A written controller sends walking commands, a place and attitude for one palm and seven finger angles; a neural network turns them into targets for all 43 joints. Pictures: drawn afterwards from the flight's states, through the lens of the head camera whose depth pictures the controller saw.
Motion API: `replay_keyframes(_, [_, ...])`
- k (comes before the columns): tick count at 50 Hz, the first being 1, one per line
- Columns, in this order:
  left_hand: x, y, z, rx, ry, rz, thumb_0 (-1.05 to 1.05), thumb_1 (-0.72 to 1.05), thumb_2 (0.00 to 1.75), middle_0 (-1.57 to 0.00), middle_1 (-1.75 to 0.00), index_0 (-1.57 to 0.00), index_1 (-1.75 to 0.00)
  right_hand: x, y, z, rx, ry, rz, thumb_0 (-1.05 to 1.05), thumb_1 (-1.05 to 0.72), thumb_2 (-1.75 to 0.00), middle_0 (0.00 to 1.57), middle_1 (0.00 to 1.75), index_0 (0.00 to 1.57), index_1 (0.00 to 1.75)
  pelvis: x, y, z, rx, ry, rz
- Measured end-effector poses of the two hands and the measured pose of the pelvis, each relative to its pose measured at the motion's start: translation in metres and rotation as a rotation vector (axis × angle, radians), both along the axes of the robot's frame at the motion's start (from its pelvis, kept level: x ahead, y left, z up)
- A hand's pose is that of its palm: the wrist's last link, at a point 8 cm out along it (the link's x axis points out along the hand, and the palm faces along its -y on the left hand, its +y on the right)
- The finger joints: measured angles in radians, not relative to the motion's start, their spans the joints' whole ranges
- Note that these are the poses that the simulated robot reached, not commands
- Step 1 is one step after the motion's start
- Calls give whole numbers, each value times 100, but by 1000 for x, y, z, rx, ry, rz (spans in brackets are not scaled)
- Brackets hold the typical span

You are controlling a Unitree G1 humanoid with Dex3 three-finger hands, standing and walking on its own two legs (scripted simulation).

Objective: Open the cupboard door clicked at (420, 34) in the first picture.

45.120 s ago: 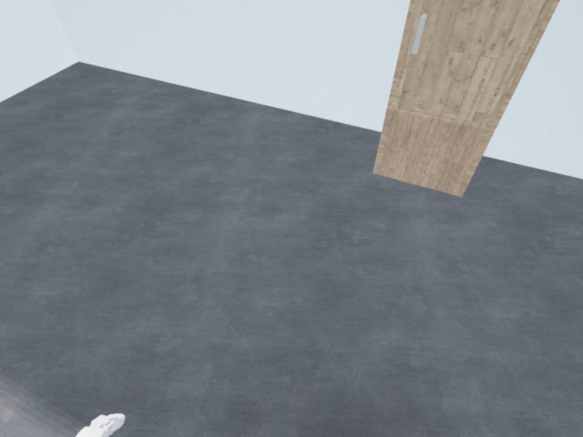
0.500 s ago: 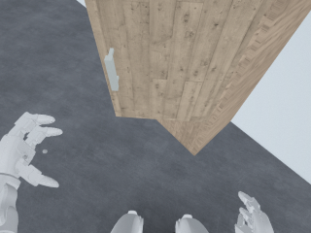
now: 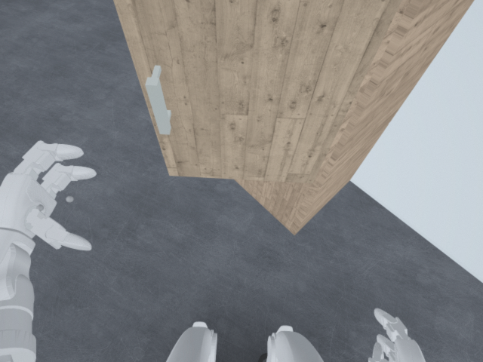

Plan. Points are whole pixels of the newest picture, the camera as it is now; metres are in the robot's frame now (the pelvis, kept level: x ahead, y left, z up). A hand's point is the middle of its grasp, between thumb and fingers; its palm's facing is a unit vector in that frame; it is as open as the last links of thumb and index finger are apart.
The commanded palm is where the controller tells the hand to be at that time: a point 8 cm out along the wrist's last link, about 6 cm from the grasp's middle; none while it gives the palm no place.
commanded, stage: move the hooked fingers beside the handle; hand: left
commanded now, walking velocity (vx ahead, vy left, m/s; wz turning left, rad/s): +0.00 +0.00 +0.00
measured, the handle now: (161, 101) +0.56 +0.18 +0.05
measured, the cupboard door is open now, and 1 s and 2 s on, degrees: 44 44 44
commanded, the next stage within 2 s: none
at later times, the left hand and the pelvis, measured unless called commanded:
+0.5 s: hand (92, 162) +0.42 +0.27 +0.05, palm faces +0.00 -1.00 -0.01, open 14.0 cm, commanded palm +0.40 +0.31 +0.05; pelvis +0.00 +0.02 +0.00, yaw -1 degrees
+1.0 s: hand (112, 132) +0.48 +0.25 +0.05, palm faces +0.00 -1.00 +0.00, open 14.0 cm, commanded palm +0.47 +0.30 +0.04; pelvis +0.00 +0.02 -0.01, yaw -2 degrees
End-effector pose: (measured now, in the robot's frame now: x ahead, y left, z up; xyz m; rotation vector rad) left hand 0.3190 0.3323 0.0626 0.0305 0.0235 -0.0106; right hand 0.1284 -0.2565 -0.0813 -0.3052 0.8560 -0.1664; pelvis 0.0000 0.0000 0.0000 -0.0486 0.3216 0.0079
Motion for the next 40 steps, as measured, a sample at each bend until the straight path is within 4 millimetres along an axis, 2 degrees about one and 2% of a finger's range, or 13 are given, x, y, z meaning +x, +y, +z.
replay_keyframes(7, [21, 1, -9, -13, 22, 21, -1, -50, 30, -30, -120, -30, -120, -21, -1, -4, -3, 68, -35, 1, -91, -90, 20, 30, 20, 30, 1, 4, -1, 2, 17, -12])
replay_keyframes(12, [35, 0, -8, -8, -7, 18, -1, -50, 30, -30, -120, -30, -120, -32, 1, -7, -9, 120, -54, 1, -91, -90, 20, 30, 20, 30, 2, 8, -1, -1, 25, -14])
replay_keyframes(27, [82, -8, -12, -19, 1, 10, -1, -50, 30, -30, -120, -30, -120, -49, 10, -10, -13, 215, -85, 1, -91, -90, 20, 30, 20, 30, 5, 19, -1, -10, 52, -17])
replay_keyframes(40, [117, -15, -14, -22, 9, 17, -1, -50, 30, -30, -120, -30, -120, -77, 10, -17, -15, 332, -127, 0, -91, -90, 20, 30, 20, 30, 4, 20, -5, -15, 76, -20])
